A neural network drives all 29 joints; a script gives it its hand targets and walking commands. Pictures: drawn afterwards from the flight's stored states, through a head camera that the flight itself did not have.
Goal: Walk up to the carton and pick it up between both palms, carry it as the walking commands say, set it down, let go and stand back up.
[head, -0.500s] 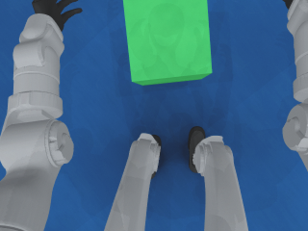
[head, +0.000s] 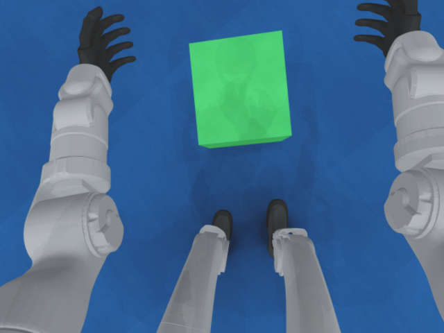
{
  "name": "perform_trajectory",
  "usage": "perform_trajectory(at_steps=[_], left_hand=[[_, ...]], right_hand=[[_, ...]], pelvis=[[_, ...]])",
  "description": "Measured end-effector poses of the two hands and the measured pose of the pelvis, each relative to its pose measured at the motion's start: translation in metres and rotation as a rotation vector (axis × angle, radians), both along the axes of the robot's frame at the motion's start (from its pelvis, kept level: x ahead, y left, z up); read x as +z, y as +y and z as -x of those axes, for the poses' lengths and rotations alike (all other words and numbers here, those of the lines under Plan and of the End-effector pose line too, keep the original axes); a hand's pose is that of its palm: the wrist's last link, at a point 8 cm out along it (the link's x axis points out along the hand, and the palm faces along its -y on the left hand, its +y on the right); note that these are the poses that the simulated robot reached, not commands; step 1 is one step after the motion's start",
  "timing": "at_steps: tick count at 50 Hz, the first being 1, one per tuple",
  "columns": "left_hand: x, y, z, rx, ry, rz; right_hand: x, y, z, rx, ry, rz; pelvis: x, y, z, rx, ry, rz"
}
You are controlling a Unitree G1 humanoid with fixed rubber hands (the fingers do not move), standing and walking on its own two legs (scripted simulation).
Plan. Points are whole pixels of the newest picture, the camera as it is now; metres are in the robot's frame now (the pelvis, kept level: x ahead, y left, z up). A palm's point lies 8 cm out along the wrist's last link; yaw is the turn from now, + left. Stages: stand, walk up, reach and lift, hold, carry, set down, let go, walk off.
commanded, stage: let go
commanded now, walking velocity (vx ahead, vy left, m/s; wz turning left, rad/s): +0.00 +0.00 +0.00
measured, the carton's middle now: (240, 98) +0.56 +0.05 -0.55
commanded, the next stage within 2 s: stand in 1.32 s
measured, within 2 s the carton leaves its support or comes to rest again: neither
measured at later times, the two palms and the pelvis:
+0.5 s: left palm (50, 159) +0.35 +0.26 -0.01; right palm out of the picture +0.38 -0.21 -0.03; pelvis +0.05 +0.01 +0.07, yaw -1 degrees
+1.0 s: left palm (56, 271) +0.24 +0.21 +0.04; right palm out of the picture +0.23 -0.25 +0.04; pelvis +0.07 -0.02 +0.10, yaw +0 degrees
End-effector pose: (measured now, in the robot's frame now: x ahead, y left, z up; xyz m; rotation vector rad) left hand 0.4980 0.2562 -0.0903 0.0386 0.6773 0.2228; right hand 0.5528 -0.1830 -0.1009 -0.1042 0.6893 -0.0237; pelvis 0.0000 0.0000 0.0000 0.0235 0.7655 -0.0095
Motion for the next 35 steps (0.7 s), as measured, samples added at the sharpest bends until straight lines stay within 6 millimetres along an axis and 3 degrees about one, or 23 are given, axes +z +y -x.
perform_trajectory(at_steps=[5, 9, 20, 26, 35], left_hand=[[-0.006, -0.001, 0.012, -0.055, 0.033, -0.032], [-0.001, 0.003, 0.033, -0.113, 0.062, -0.064], [0.056, 0.014, 0.107, -0.169, 0.107, -0.065], [0.083, 0.007, 0.152, -0.174, 0.112, -0.064], [0.107, -0.01, 0.225, -0.164, 0.14, -0.064]], right_hand=[[-0.004, -0.006, 0.019, -0.03, 0.015, 0.059], [-0.001, -0.014, 0.049, -0.049, 0.025, 0.096], [0.049, -0.021, 0.134, -0.039, 0.048, 0.078], [0.077, -0.025, 0.175, -0.031, 0.055, 0.076], [0.104, -0.038, 0.246, -0.023, 0.084, 0.067]], pelvis=[[0.008, 0.001, -0.009, 0.001, -0.013, 0.004], [0.019, 0.004, -0.019, 0.001, -0.042, 0.011], [0.054, 0.013, -0.044, -0.007, -0.21, 0.026], [0.072, 0.013, -0.054, 0.0, -0.336, 0.032], [0.092, 0.004, -0.069, 0.008, -0.541, 0.033]])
